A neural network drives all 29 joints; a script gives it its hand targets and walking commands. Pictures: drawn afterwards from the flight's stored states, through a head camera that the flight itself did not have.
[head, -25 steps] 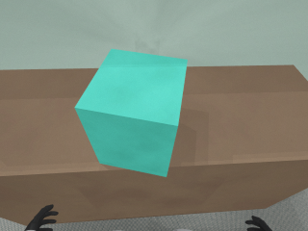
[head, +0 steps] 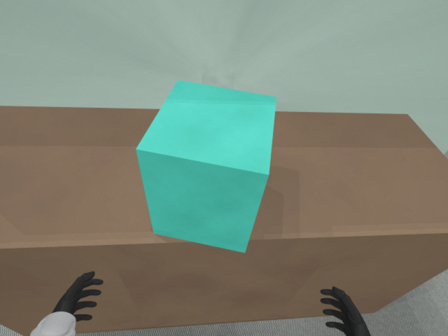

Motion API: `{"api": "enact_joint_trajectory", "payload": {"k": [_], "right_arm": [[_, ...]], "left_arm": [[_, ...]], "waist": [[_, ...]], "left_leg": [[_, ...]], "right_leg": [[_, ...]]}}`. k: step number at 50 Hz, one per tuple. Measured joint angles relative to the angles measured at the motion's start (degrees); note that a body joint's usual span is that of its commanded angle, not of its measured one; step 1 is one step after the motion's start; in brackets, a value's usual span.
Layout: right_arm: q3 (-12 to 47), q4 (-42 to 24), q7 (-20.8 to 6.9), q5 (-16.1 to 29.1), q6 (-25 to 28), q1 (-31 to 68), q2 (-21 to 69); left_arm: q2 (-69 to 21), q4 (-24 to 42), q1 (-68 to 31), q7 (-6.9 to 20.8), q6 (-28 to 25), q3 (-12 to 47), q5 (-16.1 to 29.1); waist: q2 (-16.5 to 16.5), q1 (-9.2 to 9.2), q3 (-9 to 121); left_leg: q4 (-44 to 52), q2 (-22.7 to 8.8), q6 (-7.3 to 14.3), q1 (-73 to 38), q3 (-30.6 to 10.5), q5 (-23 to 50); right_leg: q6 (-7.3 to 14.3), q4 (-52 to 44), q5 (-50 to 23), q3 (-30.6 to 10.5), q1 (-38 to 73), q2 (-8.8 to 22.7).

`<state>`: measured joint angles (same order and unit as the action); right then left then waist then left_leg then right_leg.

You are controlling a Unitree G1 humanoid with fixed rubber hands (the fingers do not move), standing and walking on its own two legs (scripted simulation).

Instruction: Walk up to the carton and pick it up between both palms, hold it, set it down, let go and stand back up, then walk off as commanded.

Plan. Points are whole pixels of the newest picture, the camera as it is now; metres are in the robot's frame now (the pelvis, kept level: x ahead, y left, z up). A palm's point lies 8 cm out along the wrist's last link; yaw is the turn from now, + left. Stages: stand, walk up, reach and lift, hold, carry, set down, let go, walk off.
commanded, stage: reach and lift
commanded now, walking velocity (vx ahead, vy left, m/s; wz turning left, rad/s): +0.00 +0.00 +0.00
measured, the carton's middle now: (212, 168) +0.42 +0.03 +0.06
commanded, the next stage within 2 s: none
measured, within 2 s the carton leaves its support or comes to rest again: neither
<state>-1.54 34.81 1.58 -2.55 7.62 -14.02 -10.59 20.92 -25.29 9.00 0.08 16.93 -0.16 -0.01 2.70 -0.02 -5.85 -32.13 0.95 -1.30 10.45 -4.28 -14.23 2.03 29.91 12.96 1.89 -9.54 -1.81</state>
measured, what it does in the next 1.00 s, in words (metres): shifts its weight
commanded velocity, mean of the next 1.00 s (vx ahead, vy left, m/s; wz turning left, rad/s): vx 0.00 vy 0.00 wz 0.00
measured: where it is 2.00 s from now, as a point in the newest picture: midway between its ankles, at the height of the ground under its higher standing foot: outside the picture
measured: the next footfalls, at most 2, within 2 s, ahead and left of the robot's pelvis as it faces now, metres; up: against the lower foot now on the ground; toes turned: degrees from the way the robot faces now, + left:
none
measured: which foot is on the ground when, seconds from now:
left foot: down 0.00-1.00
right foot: down 0.00-1.00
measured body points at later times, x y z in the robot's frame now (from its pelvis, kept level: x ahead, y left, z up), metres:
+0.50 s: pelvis -0.05 +0.02 +0.00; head -0.10 +0.04 +0.45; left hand +0.17 +0.26 -0.02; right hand +0.14 -0.20 +0.02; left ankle +0.00 +0.11 -0.73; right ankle +0.02 -0.10 -0.73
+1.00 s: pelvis -0.06 +0.04 +0.00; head -0.12 +0.09 +0.45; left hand +0.19 +0.25 +0.04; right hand +0.11 -0.17 +0.10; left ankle +0.00 +0.11 -0.73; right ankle -0.04 -0.08 -0.73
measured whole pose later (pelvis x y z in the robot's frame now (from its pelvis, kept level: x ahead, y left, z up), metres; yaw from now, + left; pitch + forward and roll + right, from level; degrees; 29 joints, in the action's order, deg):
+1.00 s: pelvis -0.06 +0.04 +0.00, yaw -4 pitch -12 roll -2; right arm -1.6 -18.9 10.8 12.2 -20.4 -22.2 -2.0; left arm 20.3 2.8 10.3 3.5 17.0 -0.2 7.2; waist 5.1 0.2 -4.8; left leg -29.9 -0.4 2.0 5.6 3.5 -12.5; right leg 1.5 25.6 13.7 1.6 -0.5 -2.2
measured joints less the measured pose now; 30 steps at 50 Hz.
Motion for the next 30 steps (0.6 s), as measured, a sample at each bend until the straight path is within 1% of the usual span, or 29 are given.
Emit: {"api": "enact_joint_trajectory", "payload": {"k": [3, 5, 9, 12, 14, 15, 16, 18, 20, 21, 23, 25, 28, 30], "right_arm": [[0.0, -3.8, 0.0, 0.2, -2.2, -0.9, 0.8], [0.0, -6.1, 0.0, 0.8, -3.2, -1.0, 0.7], [0.0, -10.4, 0.0, 2.0, -5.9, -1.0, -0.7], [0.0, -14.5, 0.0, 2.2, -8.8, -1.0, -0.8], [0.0, -17.7, 0.5, 2.2, -10.7, -1.1, -0.1], [0.0, -19.7, 1.2, 2.3, -11.8, -1.2, 0.3], [0.0, -21.9, 2.1, 2.7, -13.0, -1.5, 1.0], [0.0, -26.7, 4.2, 4.2, -15.5, -2.7, 3.0], [0.0, -30.3, 5.8, 5.3, -18.2, -3.2, 4.3], [0.0, -31.8, 6.1, 5.5, -19.5, -3.2, 4.6], [0.0, -34.1, 6.1, 5.9, -21.5, -3.2, 4.7], [0.0, -35.2, 5.7, 6.8, -23.1, -3.2, 4.0], [0.0, -35.6, 4.1, 7.4, -23.9, -3.2, 1.7], [0.0, -37.2, 3.9, 7.4, -24.0, -3.1, 1.1]], "left_arm": [[0.0, 1.5, 0.7, 0.0, -0.3, 0.0, 0.0], [-0.3, 2.2, 1.0, 0.0, -0.7, 0.0, 0.0], [-1.4, 2.3, 1.3, 0.1, -2.6, 0.0, 0.0], [-1.6, 2.4, 1.3, 0.4, -3.9, 0.0, 0.0], [-1.6, 2.4, 1.3, 1.0, -4.6, 0.0, 0.1], [-1.6, 2.4, 1.2, 1.5, -4.8, 0.0, 0.4], [-1.6, 2.4, 1.2, 2.1, -4.7, 0.0, 1.2], [-1.3, 3.3, 1.1, 3.0, -3.7, 0.0, 2.7], [-0.9, 5.6, 0.8, 3.3, -1.6, 0.0, 3.8], [-0.9, 6.9, 0.5, 3.3, -0.8, 0.0, 4.1], [-0.9, 9.6, -0.3, 3.3, 0.1, 0.0, 4.2], [-1.2, 11.1, -0.3, 3.3, 0.1, 0.0, 4.2], [-2.5, 11.2, 0.3, 3.3, -1.3, 0.0, 4.2], [-2.4, 11.8, 0.7, 3.3, -2.2, 0.0, 4.2]], "waist": [[0.2, -0.01, 0.0], [-0.4, -0.01, 0.0], [-3.3, -0.01, 0.0], [-5.4, -0.01, 0.0], [-6.4, -0.02, 0.1], [-6.7, -0.02, 0.2], [-6.6, -0.02, 0.4], [-5.4, -0.02, 0.7], [-4.0, -0.02, 0.8], [-3.3, -0.03, 0.8], [-1.9, 0.0, -0.4], [-1.5, -0.01, -0.6], [-3.2, 0.01, 0.7], [-3.9, 0.22, 1.0]], "left_leg": [[0.0, -0.1, 0.9, 0.0, 0.3, 0.5], [0.0, -0.5, 1.4, -0.2, 1.0, 0.9], [0.0, -1.5, 1.8, -1.0, 3.0, 1.3], [0.0, -1.8, 2.0, -1.5, 3.6, 1.8], [0.0, -2.3, 2.2, -1.7, 4.4, 2.1], [0.0, -2.5, 2.2, -1.8, 4.7, 2.2], [0.0, -2.4, 2.2, -1.9, 4.6, 2.4], [0.0, -1.3, 2.2, -2.6, 4.4, 2.9], [0.0, -0.6, 2.2, -4.1, 4.5, 0.9], [0.1, -0.4, 2.2, -4.8, 4.7, -0.8], [0.3, -0.4, 2.2, -4.8, 4.8, -0.9], [0.3, -0.8, 2.6, -4.8, 5.1, 0.1], [0.5, -1.8, 3.3, -4.8, 5.7, 0.3], [0.7, -1.9, 3.3, -4.8, 6.9, 0.4]], "right_leg": [[-0.1, -0.9, -1.1, 0.0, 0.5, 0.0], [-0.5, -1.2, -1.9, 0.0, 0.8, 0.0], [-0.9, -1.8, -1.9, 0.0, 2.6, -0.1], [-0.9, -1.9, -2.2, 0.0, 3.2, -0.1], [-0.9, -1.8, -2.3, 0.0, 3.4, -0.1], [-0.9, -1.7, -2.3, 0.0, 3.4, -0.1], [-0.9, -1.5, -2.2, 0.0, 3.4, 0.0], [-0.6, -1.4, -2.2, 0.0, 3.4, 0.5], [-0.4, -1.4, -2.0, 0.0, 3.1, 0.6], [-0.4, -1.2, -1.9, 0.0, 2.6, 0.6], [-0.4, -1.1, -1.9, 0.0, 2.3, 0.5], [-0.4, -1.0, -3.5, 0.0, 3.0, 0.2], [-0.7, -1.0, -0.7, 0.0, 6.8, -1.2], [-0.6, -3.3, 2.5, -0.1, 9.5, -1.2]]}}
